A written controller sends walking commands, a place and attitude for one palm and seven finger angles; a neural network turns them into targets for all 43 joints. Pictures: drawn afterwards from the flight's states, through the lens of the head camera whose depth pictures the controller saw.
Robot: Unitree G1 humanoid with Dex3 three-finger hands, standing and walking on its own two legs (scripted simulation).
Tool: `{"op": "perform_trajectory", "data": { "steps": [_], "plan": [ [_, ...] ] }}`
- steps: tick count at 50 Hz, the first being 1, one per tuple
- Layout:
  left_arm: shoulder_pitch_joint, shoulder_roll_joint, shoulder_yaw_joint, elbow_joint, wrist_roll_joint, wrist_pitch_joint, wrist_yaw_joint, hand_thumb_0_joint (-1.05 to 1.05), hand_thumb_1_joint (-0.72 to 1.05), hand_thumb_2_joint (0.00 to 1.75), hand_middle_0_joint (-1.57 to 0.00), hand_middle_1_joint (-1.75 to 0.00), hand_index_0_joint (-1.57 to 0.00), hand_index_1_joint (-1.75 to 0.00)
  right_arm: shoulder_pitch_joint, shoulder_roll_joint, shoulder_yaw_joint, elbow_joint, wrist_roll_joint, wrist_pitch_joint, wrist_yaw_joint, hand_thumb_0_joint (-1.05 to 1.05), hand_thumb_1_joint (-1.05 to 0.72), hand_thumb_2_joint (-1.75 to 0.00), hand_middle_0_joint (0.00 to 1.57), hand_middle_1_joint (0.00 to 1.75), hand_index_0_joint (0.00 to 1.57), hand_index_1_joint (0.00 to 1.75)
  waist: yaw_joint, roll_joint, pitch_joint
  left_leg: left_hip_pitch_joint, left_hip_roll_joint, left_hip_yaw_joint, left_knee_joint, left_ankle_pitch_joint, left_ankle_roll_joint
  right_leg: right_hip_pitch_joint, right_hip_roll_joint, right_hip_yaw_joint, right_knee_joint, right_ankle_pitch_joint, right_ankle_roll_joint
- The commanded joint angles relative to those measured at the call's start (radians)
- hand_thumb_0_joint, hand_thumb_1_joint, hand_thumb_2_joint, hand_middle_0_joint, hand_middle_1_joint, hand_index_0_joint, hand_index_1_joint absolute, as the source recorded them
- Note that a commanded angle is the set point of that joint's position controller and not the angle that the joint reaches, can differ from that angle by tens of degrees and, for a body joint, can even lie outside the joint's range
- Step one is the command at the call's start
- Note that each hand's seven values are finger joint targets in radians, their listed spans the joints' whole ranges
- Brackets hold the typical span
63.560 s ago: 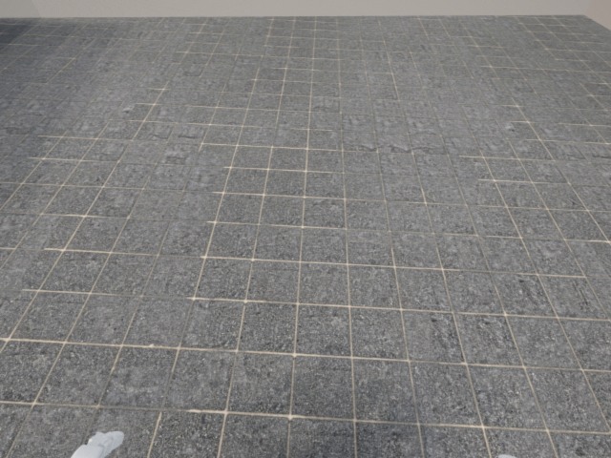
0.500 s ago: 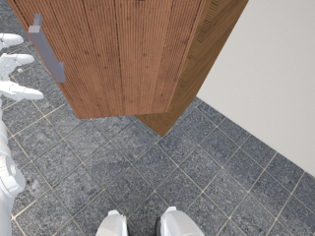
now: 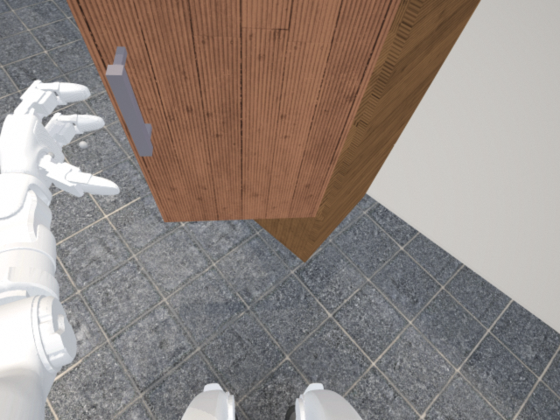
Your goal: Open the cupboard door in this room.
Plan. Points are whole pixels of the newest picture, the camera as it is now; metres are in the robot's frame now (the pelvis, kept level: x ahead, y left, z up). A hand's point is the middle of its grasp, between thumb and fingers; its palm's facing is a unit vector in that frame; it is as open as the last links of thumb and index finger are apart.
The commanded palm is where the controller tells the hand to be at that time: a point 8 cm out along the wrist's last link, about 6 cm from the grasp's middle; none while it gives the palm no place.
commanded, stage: move the hooked fingers beside the handle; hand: left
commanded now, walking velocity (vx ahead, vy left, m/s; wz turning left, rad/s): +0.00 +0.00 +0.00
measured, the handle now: (134, 106) +0.55 +0.20 +0.07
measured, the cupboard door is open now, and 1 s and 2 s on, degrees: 46 46 46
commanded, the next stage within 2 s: slide the fingers in behind the handle in 0.08 s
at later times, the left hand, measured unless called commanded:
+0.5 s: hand (103, 139) +0.48 +0.23 +0.07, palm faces +0.04 -1.00 -0.01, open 14.0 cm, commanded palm +0.46 +0.27 +0.07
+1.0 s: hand (125, 139) +0.48 +0.20 +0.07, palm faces +0.04 -1.00 +0.01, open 14.0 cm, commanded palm +0.46 +0.25 +0.07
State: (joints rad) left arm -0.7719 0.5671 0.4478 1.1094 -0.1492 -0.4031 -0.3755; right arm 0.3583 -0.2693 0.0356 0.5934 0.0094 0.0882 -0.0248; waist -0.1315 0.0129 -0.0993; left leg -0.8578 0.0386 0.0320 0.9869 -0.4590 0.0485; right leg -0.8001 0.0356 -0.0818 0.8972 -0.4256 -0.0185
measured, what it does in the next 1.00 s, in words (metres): stands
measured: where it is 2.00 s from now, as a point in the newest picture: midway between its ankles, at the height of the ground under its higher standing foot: outside the picture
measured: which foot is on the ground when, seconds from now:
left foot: down 0.00-1.00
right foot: down 0.00-1.00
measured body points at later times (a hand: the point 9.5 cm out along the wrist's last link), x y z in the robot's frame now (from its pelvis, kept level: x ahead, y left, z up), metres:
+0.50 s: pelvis -0.01 +0.00 +0.00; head +0.11 +0.03 +0.43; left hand +0.47 +0.28 +0.08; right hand -0.02 -0.27 -0.10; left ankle +0.00 +0.08 -0.68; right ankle +0.00 -0.11 -0.68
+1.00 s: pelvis +0.01 -0.01 +0.00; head +0.11 +0.01 +0.44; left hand +0.48 +0.26 +0.08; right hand +0.02 -0.27 -0.11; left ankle +0.00 +0.08 -0.68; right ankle +0.00 -0.11 -0.68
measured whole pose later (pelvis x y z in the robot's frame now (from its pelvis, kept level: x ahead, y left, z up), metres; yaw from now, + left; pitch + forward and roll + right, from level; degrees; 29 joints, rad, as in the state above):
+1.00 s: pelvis +0.01 -0.01 +0.00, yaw +0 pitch +19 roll -3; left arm -0.78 0.48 0.39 1.09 -0.14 -0.39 -0.27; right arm 0.39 -0.26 0.03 0.60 0.01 0.09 0.00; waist -0.14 0.02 -0.11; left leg -0.85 0.04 0.04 0.98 -0.47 0.04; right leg -0.80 0.04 -0.07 0.90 -0.43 -0.03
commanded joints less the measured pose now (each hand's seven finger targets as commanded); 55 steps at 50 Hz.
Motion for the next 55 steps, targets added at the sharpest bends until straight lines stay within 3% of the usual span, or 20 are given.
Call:
{"op": "perform_trajectory", "data": {
  "steps": [1,3,4,8,9,11,13,15,18,21,23,25,33,34,38,41,43,46,51,55],
  "plan": [
    [-0.478,0.289,0.005,-0.127,-0.005,-0.04,0.002,0.0,-0.5,0.3,-0.3,-1.2,-0.3,-1.2,0.163,-0.198,-0.058,-0.029,0.007,-0.013,-0.024,0.0,-0.9,-0.9,0.2,0.3,0.2,0.3,-0.044,0.111,-0.361,0.346,-0.002,-0.103,-0.105,0.388,-0.018,0.051,0.019,0.044,-0.082,0.262,-0.001],
    [-0.465,0.308,0.021,-0.104,0.003,-0.033,0.002,0.0,-0.5,0.3,-0.3,-1.2,-0.3,-1.2,0.168,-0.201,-0.056,-0.033,0.003,-0.017,-0.027,0.0,-0.9,-0.9,0.2,0.3,0.2,0.3,-0.028,0.134,-0.38,0.346,-0.006,-0.102,-0.105,0.388,-0.019,0.056,0.017,0.043,-0.076,0.259,-0.004],
    [-0.485,0.357,0.048,-0.12,0.007,-0.036,0.007,0.0,-0.5,0.3,-0.3,-1.2,-0.3,-1.2,0.168,-0.207,-0.055,-0.035,0.002,-0.019,-0.029,0.0,-0.9,-0.9,0.2,0.3,0.2,0.3,-0.024,0.142,-0.394,0.342,-0.005,-0.104,-0.103,0.382,-0.019,0.061,0.016,0.048,-0.075,0.257,-0.005],
    [-0.487,0.348,0.046,-0.168,0.003,-0.064,0.006,0.0,-0.5,0.3,-0.3,-1.2,-0.3,-1.2,0.175,-0.201,-0.056,-0.039,-0.003,-0.024,-0.025,0.0,-0.9,-0.9,0.2,0.3,0.2,0.3,-0.016,0.168,-0.469,0.396,-0.001,-0.107,-0.093,0.431,-0.026,0.061,0.02,0.046,-0.065,0.275,-0.006],
    [-0.498,0.343,0.039,-0.172,-0.001,-0.069,0.003,0.0,-0.5,0.3,-0.3,-1.2,-0.3,-1.2,0.17,-0.201,-0.055,-0.038,-0.002,-0.026,-0.023,0.0,-0.9,-0.9,0.2,0.3,0.2,0.3,-0.018,0.191,-0.461,0.397,-0.001,-0.107,-0.094,0.42,-0.028,0.053,0.021,0.047,-0.067,0.264,-0.007],
    [-0.467,0.323,0.037,-0.138,-0.01,-0.06,0.001,0.0,-0.5,0.3,-0.3,-1.2,-0.3,-1.2,0.174,-0.203,-0.057,-0.037,0.0,-0.025,-0.023,0.0,-0.9,-0.9,0.2,0.3,0.2,0.3,-0.023,0.132,-0.437,0.356,-0.001,-0.101,-0.097,0.391,-0.021,0.071,0.022,0.047,-0.075,0.259,-0.003],
    [-0.462,0.277,0.005,-0.118,-0.015,-0.048,-0.007,0.0,-0.5,0.3,-0.3,-1.2,-0.3,-1.2,0.181,-0.202,-0.057,-0.035,0.002,-0.023,-0.022,0.0,-0.9,-0.9,0.2,0.3,0.2,0.3,-0.028,0.14,-0.423,0.358,-0.002,-0.104,-0.104,0.38,-0.021,0.053,0.024,0.041,-0.076,0.247,-0.004],
    [-0.466,0.321,0.032,-0.115,-0.011,-0.034,-0.001,0.0,-0.5,0.3,-0.3,-1.2,-0.3,-1.2,0.188,-0.209,-0.059,-0.032,0.001,-0.02,-0.023,0.0,-0.9,-0.9,0.2,0.3,0.2,0.3,-0.021,0.136,-0.406,0.328,-0.003,-0.101,-0.108,0.358,-0.018,0.066,0.021,0.045,-0.08,0.24,-0.004],
    [-0.477,0.275,-0.007,-0.12,-0.004,-0.029,0.008,0.0,-0.5,0.3,-0.3,-1.2,-0.3,-1.2,0.193,-0.203,-0.057,-0.033,0.002,-0.021,-0.022,0.0,-0.9,-0.9,0.2,0.3,0.2,0.3,-0.036,0.128,-0.393,0.336,-0.003,-0.1,-0.11,0.351,-0.014,0.045,0.023,0.044,-0.086,0.233,-0.002],
    [-0.517,0.333,0.034,-0.155,0.005,-0.047,0.033,0.0,-0.5,0.3,-0.3,-1.2,-0.3,-1.2,0.2,-0.205,-0.06,-0.032,-0.001,-0.022,-0.023,0.0,-0.9,-0.9,0.2,0.3,0.2,0.3,-0.03,0.132,-0.411,0.319,-0.005,-0.102,-0.108,0.337,-0.014,0.062,0.022,0.049,-0.08,0.223,-0.003],
    [-0.522,0.308,0.029,-0.204,0.002,-0.072,0.045,0.0,-0.5,0.3,-0.3,-1.2,-0.3,-1.2,0.201,-0.197,-0.063,-0.03,-0.007,-0.027,-0.017,0.0,-0.9,-0.9,0.2,0.3,0.2,0.3,-0.021,0.192,-0.473,0.396,-0.003,-0.107,-0.1,0.396,-0.022,0.049,0.025,0.046,-0.073,0.246,-0.006],
    [-0.51,0.297,0.023,-0.201,0.005,-0.081,0.054,0.0,-0.5,0.3,-0.3,-1.2,-0.3,-1.2,0.2,-0.196,-0.062,-0.027,-0.007,-0.027,-0.013,0.0,-0.9,-0.9,0.2,0.3,0.2,0.3,-0.024,0.199,-0.47,0.403,-0.001,-0.106,-0.095,0.414,-0.025,0.042,0.025,0.045,-0.07,0.255,-0.007],
    [-0.451,0.219,-0.02,-0.144,0.007,-0.031,0.064,0.0,-0.5,0.3,-0.3,-1.2,-0.3,-1.2,0.203,-0.191,-0.063,-0.033,-0.004,-0.016,-0.006,0.0,-0.9,-0.9,0.2,0.3,0.2,0.3,-0.03,0.144,-0.421,0.376,-0.001,-0.095,-0.098,0.437,-0.019,0.052,0.027,0.04,-0.076,0.299,-0.003],
    [-0.473,0.251,0.004,-0.156,0.004,-0.034,0.072,0.0,-0.5,0.3,-0.3,-1.2,-0.3,-1.2,0.207,-0.195,-0.064,-0.029,-0.005,-0.014,-0.007,0.0,-0.9,-0.9,0.2,0.3,0.2,0.3,-0.029,0.125,-0.418,0.356,-0.001,-0.095,-0.096,0.434,-0.017,0.068,0.027,0.042,-0.074,0.306,-0.001],
    [-0.471,0.259,0.023,-0.207,0.004,-0.061,0.087,0.0,-0.5,0.3,-0.3,-1.2,-0.3,-1.2,0.203,-0.186,-0.066,-0.039,-0.007,-0.017,-0.004,0.0,-0.9,-0.9,0.2,0.3,0.2,0.3,-0.014,0.136,-0.475,0.364,-0.006,-0.087,-0.088,0.482,-0.018,0.119,0.025,0.052,-0.059,0.367,-0.002],
    [-0.438,0.177,-0.027,-0.227,0.003,-0.069,0.094,0.0,-0.5,0.3,-0.3,-1.2,-0.3,-1.2,0.193,-0.173,-0.069,-0.038,-0.007,-0.017,0.006,0.0,-0.9,-0.9,0.2,0.3,0.2,0.3,-0.016,0.164,-0.474,0.405,-0.003,-0.084,-0.082,0.528,-0.023,0.098,0.027,0.048,-0.061,0.383,0.0],
    [-0.407,0.189,-0.009,-0.239,0.0,-0.07,0.095,0.0,-0.5,0.3,-0.3,-1.2,-0.3,-1.2,0.197,-0.175,-0.074,-0.039,-0.006,-0.014,0.008,0.0,-0.9,-0.9,0.2,0.3,0.2,0.3,-0.004,0.149,-0.5,0.419,-0.002,-0.084,-0.078,0.576,-0.023,0.122,0.028,0.048,-0.056,0.419,0.0],
    [-0.404,0.158,-0.034,-0.211,-0.005,-0.046,0.096,0.0,-0.5,0.3,-0.3,-1.2,-0.3,-1.2,0.187,-0.174,-0.072,-0.038,0.0,-0.009,0.008,0.0,-0.9,-0.9,0.2,0.3,0.2,0.3,-0.017,0.092,-0.437,0.357,-0.006,-0.076,-0.093,0.497,-0.017,0.139,0.025,0.048,-0.069,0.402,0.003],
    [-0.45,0.17,-0.03,-0.222,0.006,-0.052,0.121,0.0,-0.5,0.3,-0.3,-1.2,-0.3,-1.2,0.176,-0.169,-0.069,-0.039,-0.001,-0.011,0.005,0.0,-0.9,-0.9,0.2,0.3,0.2,0.3,-0.019,0.102,-0.407,0.332,-0.012,-0.074,-0.096,0.453,-0.015,0.14,0.022,0.054,-0.07,0.384,0.001],
    [-0.47,0.088,-0.086,-0.223,0.013,-0.082,0.136,0.0,-0.5,0.3,-0.3,-1.2,-0.3,-1.2,0.171,-0.161,-0.073,-0.026,-0.005,-0.024,0.012,0.0,-0.9,-0.9,0.2,0.3,0.2,0.3,-0.03,0.141,-0.434,0.393,-0.009,-0.087,-0.081,0.465,-0.022,0.073,0.023,0.05,-0.062,0.351,-0.002]
  ]
}}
